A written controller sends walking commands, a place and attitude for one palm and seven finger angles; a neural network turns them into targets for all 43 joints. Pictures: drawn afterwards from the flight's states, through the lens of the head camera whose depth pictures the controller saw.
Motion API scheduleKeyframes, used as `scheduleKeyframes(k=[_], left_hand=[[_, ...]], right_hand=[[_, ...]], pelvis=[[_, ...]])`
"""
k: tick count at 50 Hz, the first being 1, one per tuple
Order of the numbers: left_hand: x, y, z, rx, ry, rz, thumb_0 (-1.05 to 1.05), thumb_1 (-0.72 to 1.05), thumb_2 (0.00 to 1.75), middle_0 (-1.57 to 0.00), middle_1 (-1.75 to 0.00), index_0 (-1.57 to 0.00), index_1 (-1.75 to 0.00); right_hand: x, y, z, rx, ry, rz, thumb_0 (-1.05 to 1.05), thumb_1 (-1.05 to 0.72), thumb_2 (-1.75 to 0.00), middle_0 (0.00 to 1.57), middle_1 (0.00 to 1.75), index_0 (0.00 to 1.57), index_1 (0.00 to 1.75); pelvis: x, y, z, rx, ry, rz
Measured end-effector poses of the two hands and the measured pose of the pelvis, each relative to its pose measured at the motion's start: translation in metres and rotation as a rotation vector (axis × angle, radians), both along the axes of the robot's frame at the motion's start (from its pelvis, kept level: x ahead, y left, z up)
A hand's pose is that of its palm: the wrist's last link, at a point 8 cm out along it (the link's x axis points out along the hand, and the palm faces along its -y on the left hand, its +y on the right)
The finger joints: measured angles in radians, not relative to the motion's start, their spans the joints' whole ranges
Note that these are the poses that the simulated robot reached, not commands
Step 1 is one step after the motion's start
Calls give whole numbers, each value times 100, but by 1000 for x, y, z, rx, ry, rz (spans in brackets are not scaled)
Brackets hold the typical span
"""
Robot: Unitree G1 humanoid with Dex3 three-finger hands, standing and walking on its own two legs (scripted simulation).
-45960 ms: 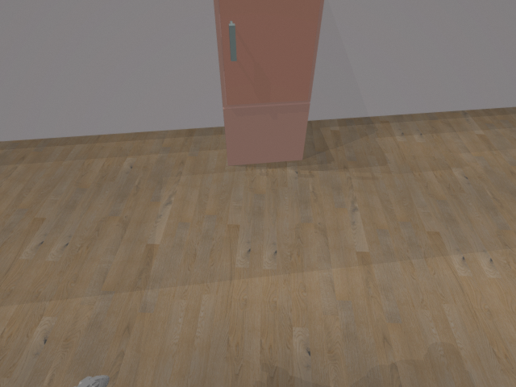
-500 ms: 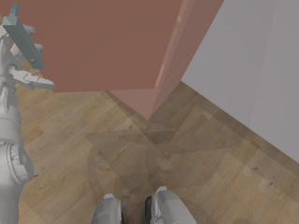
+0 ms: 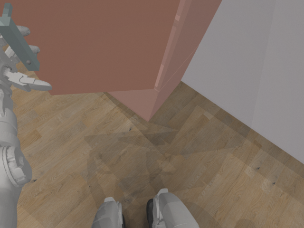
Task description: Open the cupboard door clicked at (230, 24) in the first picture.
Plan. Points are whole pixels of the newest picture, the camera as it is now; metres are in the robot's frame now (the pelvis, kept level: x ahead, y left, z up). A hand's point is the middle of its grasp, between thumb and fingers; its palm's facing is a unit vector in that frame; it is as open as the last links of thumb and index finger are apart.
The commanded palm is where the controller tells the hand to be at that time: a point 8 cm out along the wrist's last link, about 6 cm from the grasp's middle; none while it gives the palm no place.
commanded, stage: close the thumb around the handle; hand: left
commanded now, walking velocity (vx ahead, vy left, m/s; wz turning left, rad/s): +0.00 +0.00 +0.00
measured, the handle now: (22, 40) +0.57 +0.27 +0.06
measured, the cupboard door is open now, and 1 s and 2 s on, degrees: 45 47 88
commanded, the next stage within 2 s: pull the door open along its arc in 0.68 s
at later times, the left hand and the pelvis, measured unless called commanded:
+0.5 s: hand (27, 63) +0.50 +0.25 +0.05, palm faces +0.05 -1.00 +0.01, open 7.2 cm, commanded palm +0.48 +0.29 +0.06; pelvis +0.00 +0.00 +0.00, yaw +0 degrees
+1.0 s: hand (30, 67) +0.49 +0.25 +0.05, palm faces +0.06 -1.00 +0.00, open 6.2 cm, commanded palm +0.45 +0.28 +0.06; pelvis +0.00 +0.00 +0.00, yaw -1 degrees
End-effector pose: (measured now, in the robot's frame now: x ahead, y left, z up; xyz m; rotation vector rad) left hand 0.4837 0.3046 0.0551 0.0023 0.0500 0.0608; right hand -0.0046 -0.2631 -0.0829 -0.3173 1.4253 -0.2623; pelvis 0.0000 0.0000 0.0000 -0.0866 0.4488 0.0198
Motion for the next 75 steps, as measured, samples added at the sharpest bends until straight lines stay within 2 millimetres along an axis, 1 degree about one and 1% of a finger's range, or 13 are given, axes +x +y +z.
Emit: scheduleKeyframes(k=[5,10,15,28,44,48,52,57,60,63,70,73,75], left_hand=[[-2,0,0,2,-5,0,-1,-45,32,-29,-120,-30,-121],[0,1,-1,-5,2,1,-1,-29,39,-30,-121,-31,-122],[0,1,-1,3,-5,-4,-1,-6,49,-32,-124,-33,-125],[-3,1,-1,-9,-6,-11,0,62,78,-34,-128,-37,-131],[-3,-3,-1,-4,-11,-9,0,66,82,-31,-131,-34,-133],[-9,-5,-1,-6,-12,-4,0,67,80,-30,-131,-33,-133],[-20,-8,-1,-6,-12,-11,0,67,78,-29,-131,-32,-133],[-45,-15,0,1,-10,-28,0,67,75,-29,-131,-32,-133],[-66,-22,0,3,-11,-47,0,66,73,-29,-131,-32,-133],[-88,-32,-1,-8,-17,-42,0,65,73,-30,-131,-33,-133],[-131,-65,-4,-68,-53,178,0,63,75,-31,-131,-34,-127],[-148,-81,-4,-57,-56,262,0,64,76,-31,-130,-34,-127],[-159,-92,-3,-46,-55,307,0,64,76,-31,-129,-33,-127]], right_hand=[[2,0,0,0,-1,3,1,-91,-90,20,30,21,30],[3,0,-1,-3,-3,9,1,-91,-90,20,30,21,30],[4,2,-2,0,-6,9,1,-91,-90,20,30,21,30],[5,6,1,2,-32,-2,1,-91,-90,20,30,21,30],[0,6,-4,4,-25,7,1,-91,-90,20,30,21,30],[-1,7,-4,17,-28,-6,1,-91,-90,20,30,21,30],[4,8,-1,33,-46,-16,1,-91,-90,20,30,21,30],[22,8,5,53,-107,-21,1,-91,-90,20,30,21,30],[40,8,9,67,-164,-10,1,-91,-90,20,30,21,30],[63,8,12,77,-234,16,1,-91,-90,20,30,21,30],[123,14,12,124,-393,122,1,-91,-90,20,30,20,30],[143,19,9,155,-440,166,1,-91,-90,20,30,20,30],[153,22,7,175,-460,191,1,-91,-90,20,30,20,30]], pelvis=[[0,1,0,-1,0,0],[-1,1,-1,-3,1,4],[0,2,-1,-4,4,3],[1,4,1,-5,-7,-7],[-6,5,-3,-2,-2,-3],[-4,4,-1,2,-6,-11],[-1,3,4,7,-19,-19],[6,3,11,14,-42,-25],[10,3,16,19,-59,-28],[12,2,20,25,-76,-30],[11,-3,19,45,-103,-20],[9,-7,17,53,-114,-15],[8,-11,17,60,-123,-12]])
